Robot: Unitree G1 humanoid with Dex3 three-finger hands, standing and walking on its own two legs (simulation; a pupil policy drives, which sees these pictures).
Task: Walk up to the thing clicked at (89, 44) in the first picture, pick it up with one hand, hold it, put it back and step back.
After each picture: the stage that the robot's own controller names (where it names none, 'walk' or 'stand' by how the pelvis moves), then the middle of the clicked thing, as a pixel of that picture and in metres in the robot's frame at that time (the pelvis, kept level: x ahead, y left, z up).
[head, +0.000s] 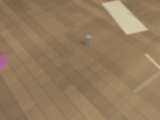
stand; (88, 40) +1.41 -0.04 -0.72
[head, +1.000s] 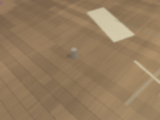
walk; (74, 53) +1.27 +0.22 -0.70
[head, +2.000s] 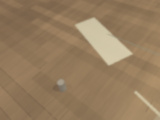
walk; (61, 85) +0.79 +0.32 -0.71
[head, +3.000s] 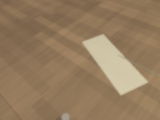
walk; out of the picture +0.50 +0.22 -0.72
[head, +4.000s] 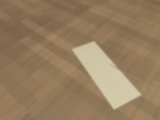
stand; out of the picture +0.36 +0.21 -0.71
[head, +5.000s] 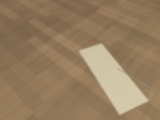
stand; out of the picture +0.33 +0.19 -0.72
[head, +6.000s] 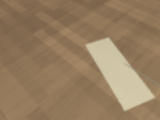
stand; out of the picture +0.34 +0.18 -0.71
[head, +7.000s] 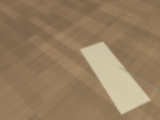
stand; out of the picture +0.31 +0.18 -0.73
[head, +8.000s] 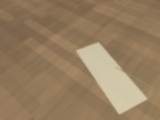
stand; out of the picture +0.30 +0.20 -0.72
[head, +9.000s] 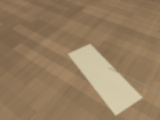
stand; out of the picture +0.26 +0.21 -0.72
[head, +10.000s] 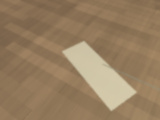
stand; out of the picture +0.27 +0.22 -0.71
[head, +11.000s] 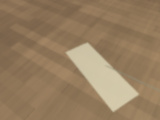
stand; out of the picture +0.29 +0.21 -0.72
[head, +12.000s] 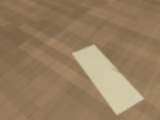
stand; out of the picture +0.30 +0.20 -0.72
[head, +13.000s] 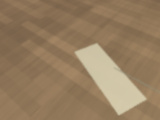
stand; out of the picture +0.29 +0.20 -0.72
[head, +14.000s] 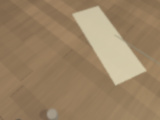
go down; (53, 115) +0.34 +0.18 -0.62
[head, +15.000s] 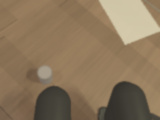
go down; (45, 75) +0.42 +0.16 -0.33
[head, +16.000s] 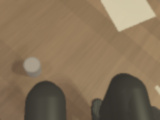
close in; (33, 67) +0.42 +0.17 -0.30
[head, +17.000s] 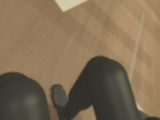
close in; out of the picture +0.43 +0.21 -0.23
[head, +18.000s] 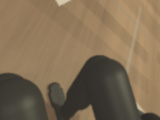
close; out of the picture +0.42 +0.23 -0.23
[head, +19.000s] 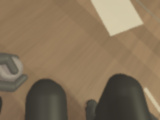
lift; (11, 74) +0.34 +0.23 -0.13
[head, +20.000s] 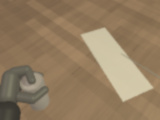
hold; (36, 92) +0.31 +0.17 +0.03
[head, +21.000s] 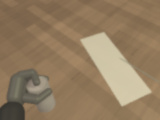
hold; (42, 94) +0.32 +0.16 -0.01
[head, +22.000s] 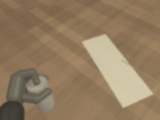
hold; (41, 94) +0.32 +0.16 +0.00
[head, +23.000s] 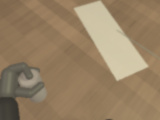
crouch; (33, 86) +0.35 +0.17 -0.07
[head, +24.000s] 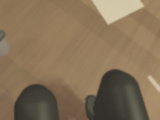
lower; out of the picture +0.49 +0.23 -0.10
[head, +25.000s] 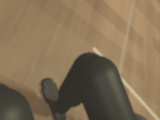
lower; out of the picture +0.45 +0.25 -0.24
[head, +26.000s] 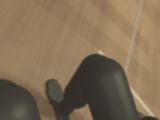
lower; out of the picture +0.45 +0.25 -0.24
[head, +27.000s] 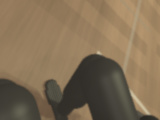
lower; out of the picture +0.44 +0.25 -0.24
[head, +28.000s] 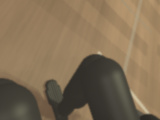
lower; out of the picture +0.44 +0.25 -0.24
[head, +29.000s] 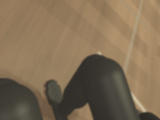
open; out of the picture +0.43 +0.23 -0.25
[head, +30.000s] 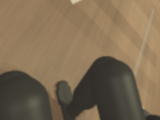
stand; out of the picture +0.43 +0.22 -0.24
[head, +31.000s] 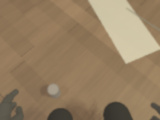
walk; (54, 91) +0.41 +0.17 -0.51
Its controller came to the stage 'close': yes
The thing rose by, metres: 0.71
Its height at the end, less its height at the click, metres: +0.00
